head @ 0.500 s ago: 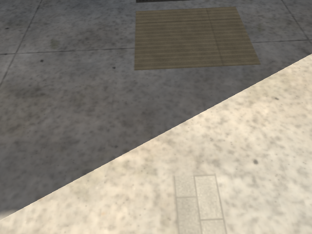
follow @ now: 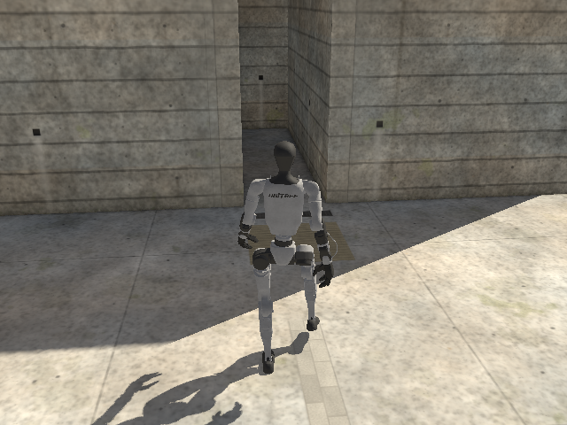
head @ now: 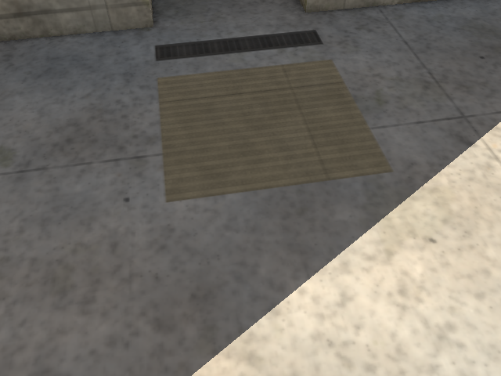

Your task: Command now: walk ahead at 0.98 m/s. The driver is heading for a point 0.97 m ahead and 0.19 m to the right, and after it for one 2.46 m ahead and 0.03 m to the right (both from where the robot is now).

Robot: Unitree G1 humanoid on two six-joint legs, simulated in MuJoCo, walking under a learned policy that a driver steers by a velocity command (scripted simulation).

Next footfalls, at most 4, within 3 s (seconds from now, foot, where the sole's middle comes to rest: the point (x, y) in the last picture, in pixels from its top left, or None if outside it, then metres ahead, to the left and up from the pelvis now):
0.20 right None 0.44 -0.13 -0.78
0.72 left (213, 263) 0.92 0.10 -0.78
1.22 right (290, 177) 1.28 -0.19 -0.78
1.72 left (276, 103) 1.75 -0.19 -0.78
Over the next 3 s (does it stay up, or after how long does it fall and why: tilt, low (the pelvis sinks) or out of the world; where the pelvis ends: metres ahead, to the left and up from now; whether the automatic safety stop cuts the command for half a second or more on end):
stays up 2.52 0.05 -0.01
